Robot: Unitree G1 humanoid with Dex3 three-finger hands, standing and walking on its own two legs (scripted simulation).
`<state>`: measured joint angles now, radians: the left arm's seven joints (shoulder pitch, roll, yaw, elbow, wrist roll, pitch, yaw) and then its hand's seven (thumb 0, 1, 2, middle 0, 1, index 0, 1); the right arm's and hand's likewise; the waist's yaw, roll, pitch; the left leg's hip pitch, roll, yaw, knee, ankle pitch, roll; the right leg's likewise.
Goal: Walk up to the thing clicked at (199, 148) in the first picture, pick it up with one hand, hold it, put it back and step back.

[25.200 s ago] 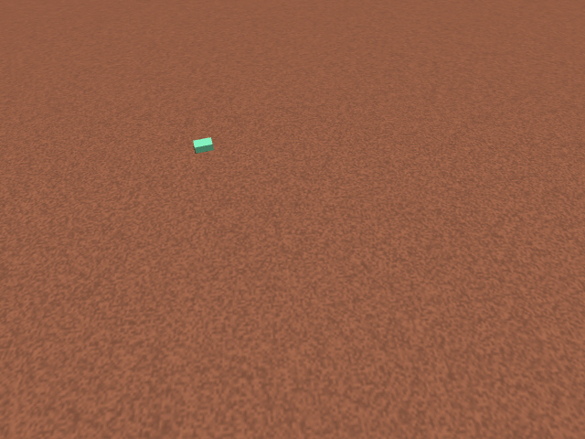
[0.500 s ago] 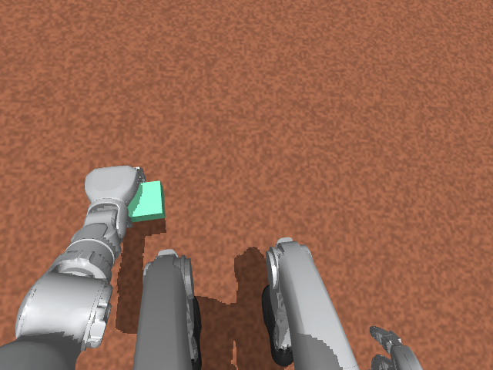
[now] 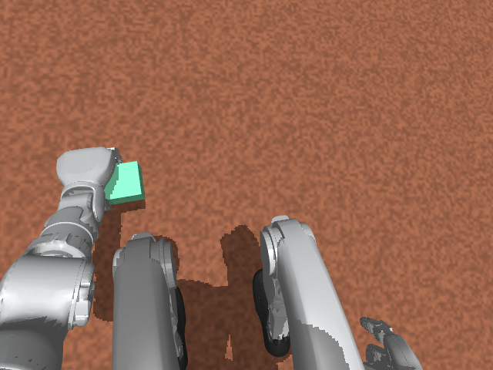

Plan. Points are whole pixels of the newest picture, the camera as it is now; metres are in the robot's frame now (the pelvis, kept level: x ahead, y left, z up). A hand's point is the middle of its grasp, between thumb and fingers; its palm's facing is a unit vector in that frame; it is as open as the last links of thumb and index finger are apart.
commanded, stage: crouch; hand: left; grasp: from above
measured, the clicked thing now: (114, 184) +0.43 +0.21 -0.23
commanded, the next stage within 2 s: lower in 0.38 s
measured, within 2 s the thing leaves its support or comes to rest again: rests again in 1.56 s
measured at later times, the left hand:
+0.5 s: hand (104, 185) +0.43 +0.23 -0.24, palm faces -0.47 -0.05 -0.88, open 9.6 cm
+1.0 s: hand (112, 186) +0.44 +0.23 -0.30, palm faces -0.45 -0.05 -0.89, open 9.6 cm
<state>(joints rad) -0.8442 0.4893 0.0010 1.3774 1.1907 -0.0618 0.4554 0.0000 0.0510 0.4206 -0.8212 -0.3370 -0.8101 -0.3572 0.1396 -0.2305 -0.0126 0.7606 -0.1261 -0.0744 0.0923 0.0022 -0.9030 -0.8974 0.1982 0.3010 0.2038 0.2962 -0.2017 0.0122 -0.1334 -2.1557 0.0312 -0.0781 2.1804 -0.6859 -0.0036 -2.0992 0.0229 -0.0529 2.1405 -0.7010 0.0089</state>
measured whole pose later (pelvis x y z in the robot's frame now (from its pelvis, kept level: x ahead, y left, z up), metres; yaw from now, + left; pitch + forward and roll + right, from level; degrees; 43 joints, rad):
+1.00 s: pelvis +0.00 +0.00 -0.09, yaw -4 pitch +33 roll -7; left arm -0.95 0.65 0.10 1.59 1.24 -0.12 0.61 0.00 0.09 0.36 -0.80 -0.35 -0.80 -0.35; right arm 0.12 -0.27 0.07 0.79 -0.21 -0.15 0.21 0.00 -0.91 -0.90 0.20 0.30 0.20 0.30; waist -0.27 -0.03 0.01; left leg -2.36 0.03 -0.15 2.47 -0.71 -0.01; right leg -2.29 0.04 -0.10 2.39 -0.70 0.01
